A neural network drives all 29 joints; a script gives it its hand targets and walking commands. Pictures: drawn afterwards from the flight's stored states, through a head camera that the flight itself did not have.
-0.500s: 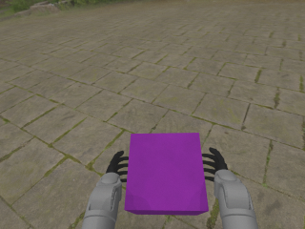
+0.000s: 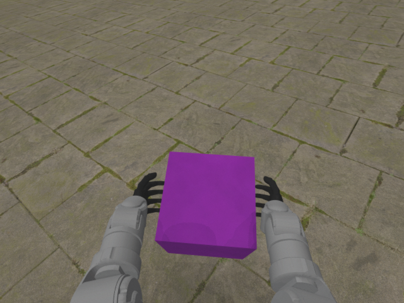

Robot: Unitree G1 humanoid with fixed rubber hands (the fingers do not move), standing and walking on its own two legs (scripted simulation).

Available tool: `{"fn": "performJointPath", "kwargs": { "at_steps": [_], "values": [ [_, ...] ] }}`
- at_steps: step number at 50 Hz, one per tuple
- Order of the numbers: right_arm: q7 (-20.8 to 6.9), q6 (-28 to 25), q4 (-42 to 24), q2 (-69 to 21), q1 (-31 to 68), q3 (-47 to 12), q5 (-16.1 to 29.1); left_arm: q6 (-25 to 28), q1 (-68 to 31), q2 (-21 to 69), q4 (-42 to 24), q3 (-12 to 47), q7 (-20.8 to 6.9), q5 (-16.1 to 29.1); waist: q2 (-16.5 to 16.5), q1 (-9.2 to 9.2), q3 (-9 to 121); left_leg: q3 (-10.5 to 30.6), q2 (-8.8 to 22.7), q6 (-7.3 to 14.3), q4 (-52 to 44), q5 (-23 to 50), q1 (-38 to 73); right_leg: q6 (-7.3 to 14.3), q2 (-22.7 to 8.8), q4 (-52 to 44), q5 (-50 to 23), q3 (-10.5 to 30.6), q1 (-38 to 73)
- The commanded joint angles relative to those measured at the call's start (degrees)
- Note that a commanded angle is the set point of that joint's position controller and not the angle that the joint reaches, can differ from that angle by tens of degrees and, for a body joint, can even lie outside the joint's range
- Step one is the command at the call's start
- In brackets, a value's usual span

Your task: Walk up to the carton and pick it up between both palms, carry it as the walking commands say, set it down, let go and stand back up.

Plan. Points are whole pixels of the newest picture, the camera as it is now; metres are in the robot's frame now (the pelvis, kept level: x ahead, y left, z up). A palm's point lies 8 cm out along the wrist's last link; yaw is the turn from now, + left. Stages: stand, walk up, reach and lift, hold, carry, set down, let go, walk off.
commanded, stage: set down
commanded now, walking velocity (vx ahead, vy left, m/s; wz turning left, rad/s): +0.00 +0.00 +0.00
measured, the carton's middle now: (208, 208) +0.37 -0.01 -0.06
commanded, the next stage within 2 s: none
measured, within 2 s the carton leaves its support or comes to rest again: neither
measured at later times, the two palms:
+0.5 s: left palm (151, 212) +0.39 +0.14 -0.09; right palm (260, 229) +0.31 -0.13 -0.10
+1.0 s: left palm (165, 220) +0.41 +0.12 -0.18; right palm (262, 235) +0.34 -0.15 -0.18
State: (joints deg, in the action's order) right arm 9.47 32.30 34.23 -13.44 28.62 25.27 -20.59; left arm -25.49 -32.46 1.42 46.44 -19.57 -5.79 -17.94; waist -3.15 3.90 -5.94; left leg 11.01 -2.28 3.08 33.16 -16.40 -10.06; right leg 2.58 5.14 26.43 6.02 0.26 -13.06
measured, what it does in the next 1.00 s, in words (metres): lowers itself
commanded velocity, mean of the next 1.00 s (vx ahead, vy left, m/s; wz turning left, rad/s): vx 0.00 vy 0.00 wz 0.00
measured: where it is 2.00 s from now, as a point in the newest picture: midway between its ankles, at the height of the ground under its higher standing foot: outside the picture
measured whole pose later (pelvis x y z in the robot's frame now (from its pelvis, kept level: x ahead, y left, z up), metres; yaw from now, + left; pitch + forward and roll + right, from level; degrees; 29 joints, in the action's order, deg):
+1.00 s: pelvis +0.01 +0.06 -0.10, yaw +0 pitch +34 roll -1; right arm 3.0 11.6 30.4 -8.2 29.0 26.5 -11.0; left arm -7.9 -34.7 7.2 39.5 -13.0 11.3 -9.1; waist -5.2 7.9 9.3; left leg 5.3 -8.7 1.8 64.2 -24.6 -73.2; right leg -3.3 2.7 59.3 16.7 6.0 -76.9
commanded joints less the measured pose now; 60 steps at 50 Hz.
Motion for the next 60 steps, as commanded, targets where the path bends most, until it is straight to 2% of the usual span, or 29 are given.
{"fn": "performJointPath", "kwargs": {
  "at_steps": [1, 5, 9, 10, 11, 12, 15, 16, 17, 18, 23, 25, 28, 29, 31, 35, 38, 39, 40, 41, 42, 45, 46, 48, 51, 55, 56, 57, 60],
  "values": [
    [-11.02, -6.84, -2.54, -55.63, 37.95, -26.15, 13.63, 11.59, -43.87, 47.57, -1.63, 13.29, -14.94, 9.48, 7.33, -0.93, 25.19, -3.93, -1.72, 2.02, 0.29, -6.05, -18.45, -7.44, -10.22, -8.94, 26.57, 18.81, 21.26],
    [-11.82, -9.42, 2.02, -58.53, 32.43, -26.14, 11.82, 14.03, -41.21, 47.59, -4.35, 15.72, -14.22, 7.41, 9.93, -0.17, 30.8, -1.58, -0.92, 2.23, -0.57, -5.45, -22.42, -7.49, -7.2, -1.76, 14.54, 12.77, 20.16],
    [-14.47, -11.2, 1.85, -50.64, 32.0, -22.71, 11.4, 12.47, -33.12, 46.76, 2.51, 12.47, -10.91, 2.47, 3.16, -2.3, 23.1, -0.39, -0.02, 2.72, -4.27, -10.19, -23.57, -5.1, -5.83, 1.93, 15.08, 10.26, 13.29],
    [-15.01, -11.7, 3.76, -49.34, 29.48, -21.25, 10.77, 12.48, -32.01, 48.56, 3.24, 13.88, -10.72, 2.69, 4.63, -0.11, 25.33, 0.01, 0.28, 2.51, -4.19, -10.08, -24.25, -4.51, -5.26, 2.5, 12.9, 8.76, 13.26],
    [-15.33, -12.92, 3.08, -46.41, 28.96, -19.18, 10.48, 13.05, -36.75, 50.06, -0.66, 15.92, -9.77, 3.33, -3.09, 2.23, 23.95, 0.08, 0.2, 1.38, -3.49, -8.94, -25.52, -3.03, -4.92, 4.63, 7.33, 7.62, 10.07],
    [-15.78, -13.93, 1.99, -47.86, 29.74, -22.31, 11.35, 12.78, -29.57, 51.18, 1.66, 14.55, -8.65, 0.81, -3.74, -1.43, 25.77, 0.02, 0.56, 1.65, -5.29, -6.21, -25.36, -3.2, -4.77, 6.21, 4.13, 7.99, 10.78],
    [-16.54, -18.68, -4.73, -44.84, 29.29, -29.56, 12.24, 17.12, -29.73, 56.8, -3.54, 22.21, -7.48, 4.84, -3.16, 0.0, 35.52, -2.17, -2.56, -0.36, -0.67, 3.7, -29.88, -2.97, -2.4, 10.83, -10.67, 6.83, 14.03],
    [-16.5, -19.67, -4.81, -44.76, 26.3, -28.9, 11.84, 17.03, -26.31, 58.9, -3.1, 26.6, -7.31, 6.9, -0.84, 4.95, 39.58, -0.88, -2.16, -0.52, 0.48, 11.47, -26.11, -2.88, -1.21, 12.53, -16.97, 4.58, 9.08],
    [-16.46, -19.51, -5.08, -46.34, 25.89, -32.37, 12.02, 17.52, -26.52, 58.89, -3.76, 26.86, -7.54, 7.72, 2.45, 2.71, 42.33, -2.42, -3.64, -0.62, 2.68, 10.16, -27.89, -3.46, -0.44, 13.29, -17.37, 3.93, 9.25],
    [-16.29, -20.21, -4.95, -43.2, 26.16, -28.88, 10.36, 17.83, -29.6, 58.53, -2.13, 27.85, -6.94, 8.8, 5.05, 8.66, 39.15, -0.19, -2.2, -0.83, 2.05, 11.94, -27.67, -3.78, -0.1, 13.64, -16.74, 2.57, 2.39],
    [-18.85, -25.82, -11.2, -38.79, 23.0, -35.69, 14.4, 21.93, -21.73, 62.32, -7.91, 36.37, -1.51, 11.1, -4.4, 5.34, 52.01, 1.27, -1.83, -4.88, 7.69, 36.59, -20.94, -2.85, 1.58, 18.82, -24.18, 1.73, -9.2],
    [-20.15, -26.31, -8.35, -38.49, 20.39, -35.55, 13.58, 23.7, -19.12, 59.89, -9.87, 37.26, 0.79, 10.8, 0.23, 4.83, 55.48, 2.62, 0.32, -6.39, 10.21, 41.83, -18.79, -1.46, 2.24, 18.28, -20.72, 0.75, -16.46],
    [-21.14, -27.02, -5.67, -29.28, 15.16, -29.94, 11.83, 23.33, -13.4, 58.09, -6.1, 36.84, 4.02, 9.59, -4.71, 8.94, 52.6, 5.39, 4.26, -7.09, 12.04, 48.95, -17.01, -1.3, 2.15, 18.97, -13.34, 0.08, -30.69],
    [-20.7, -27.33, -8.55, -32.56, 21.67, -36.26, 14.64, 24.89, -22.97, 55.27, -13.83, 38.14, 5.25, 11.28, -0.56, 2.73, 56.91, 3.28, 1.23, -6.3, 12.87, 37.26, -22.35, -0.04, 2.13, 18.95, -13.72, 2.74, -22.25],
    [-21.62, -28.17, -8.15, -28.3, 19.38, -31.84, 14.23, 24.94, -17.85, 57.26, -10.72, 40.81, 5.78, 10.84, -3.8, 10.2, 59.93, 4.19, 3.57, -7.54, 13.95, 42.66, -22.78, -1.59, 1.22, 21.17, -15.5, 2.07, -28.35],
    [-21.99, -28.04, -9.82, -28.7, 17.76, -36.72, 16.63, 25.18, -19.69, 57.26, -16.97, 42.76, 6.41, 12.32, -6.13, 6.07, 64.45, 2.38, 0.89, -7.36, 18.52, 47.61, -24.2, -1.03, 1.88, 24.19, -20.73, 3.19, -31.29],
    [-21.57, -27.14, -11.03, -28.47, 22.42, -34.01, 15.21, 24.4, -26.6, 56.2, -14.25, 43.63, 6.25, 13.24, -6.01, 9.47, 68.81, 2.69, 0.47, -8.29, 18.66, 33.59, -26.1, -1.81, 2.36, 26.98, -13.14, 1.82, -35.9],
    [-22.13, -27.19, -9.28, -30.31, 24.46, -35.83, 17.46, 24.47, -28.17, 54.97, -17.2, 42.01, 5.53, 12.52, -6.09, 5.82, 66.07, -0.84, -2.46, -7.08, 19.39, 27.35, -30.92, -2.47, 2.61, 27.71, -11.5, 2.09, -33.75],
    [-22.43, -26.48, -4.68, -28.27, 19.27, -29.66, 14.23, 24.02, -28.32, 58.2, -16.4, 44.68, 5.34, 13.45, -8.83, 13.37, 61.69, 1.26, -0.68, -7.63, 18.77, 29.04, -31.41, -2.54, 2.39, 28.49, -11.28, 2.33, -37.28],
    [-22.89, -25.71, -5.42, -32.24, 23.03, -34.29, 16.78, 23.37, -25.61, 55.85, -14.47, 40.72, 6.01, 10.55, -8.32, 5.32, 64.95, -1.03, -2.93, -7.26, 19.41, 22.85, -31.41, -2.82, 2.28, 30.41, -9.62, 2.55, -35.29],
    [-23.11, -25.08, -5.12, -33.8, 26.22, -33.96, 16.03, 22.23, -22.28, 54.97, -8.87, 35.88, 5.84, 7.18, -8.48, 2.73, 60.15, -1.32, -3.69, -6.28, 19.0, 19.96, -33.96, -3.81, 1.93, 31.35, -6.95, 3.02, -38.46],
    [-23.25, -23.24, -11.06, -38.03, 35.14, -37.12, 16.31, 20.03, -28.37, 59.68, -9.75, 36.07, 3.13, 10.32, -3.88, 3.37, 64.03, -3.62, -6.25, -3.59, 22.4, 10.43, -37.58, -3.68, 2.52, 33.25, -5.19, 0.8, -35.13],
    [-22.11, -22.0, -5.14, -36.01, 30.52, -31.01, 12.11, 19.66, -33.83, 61.01, -9.32, 36.78, 2.64, 11.36, -5.41, 11.52, 59.67, -2.73, -5.85, -4.95, 22.13, 3.38, -44.47, -3.39, 2.88, 34.53, -1.42, -0.49, -38.27],
    [-21.52, -21.09, -2.72, -39.38, 29.15, -32.0, 12.54, 19.52, -38.71, 59.38, -12.42, 37.55, 1.13, 12.78, -4.48, 8.77, 57.78, -5.24, -6.39, -4.58, 24.07, 4.4, -50.08, -3.76, 3.01, 35.01, -4.68, -0.49, -36.9],
    [-19.06, -21.37, -7.39, -41.92, 34.11, -35.93, 12.0, 19.33, -41.16, 60.0, -7.71, 37.76, -1.82, 16.27, 3.42, 11.08, 62.86, -8.25, -8.04, -4.3, 29.02, 0.83, -54.76, -5.3, 4.18, 34.83, -4.99, -1.99, -29.95],
    [-18.37, -21.32, -13.03, -42.19, 45.88, -39.93, 16.34, 17.7, -37.12, 56.76, -0.42, 29.68, -2.11, 11.35, 2.34, 0.91, 63.63, -8.54, -8.12, -2.22, 31.39, -2.92, -61.6, -6.41, 1.51, 38.57, 1.39, 2.26, -29.51],
    [-18.02, -19.93, -8.5, -43.54, 37.47, -37.98, 15.4, 18.45, -41.85, 56.95, -4.07, 32.84, -3.5, 14.35, 3.65, 7.88, 65.73, -8.63, -7.73, -2.69, 34.13, -3.12, -63.28, -6.28, 1.93, 38.3, -0.42, 2.66, -27.09],
    [-17.71, -19.63, -7.2, -47.08, 42.86, -41.91, 17.52, 18.07, -35.24, 55.54, 0.81, 27.78, -3.1, 10.98, 6.99, -0.84, 62.1, -10.3, -8.6, -1.84, 33.69, -4.93, -67.39, -7.97, 2.16, 39.3, 1.28, 1.56, -28.74],
    [-16.33, -19.24, -9.06, -48.18, 46.14, -40.39, 17.9, 17.86, -42.45, 51.26, 1.39, 26.35, -5.08, 10.15, 7.85, 1.01, 63.23, -9.92, -7.84, -1.26, 38.34, -8.75, -74.17, -9.01, 1.32, 39.05, 5.49, 7.47, -24.97]
  ]
}}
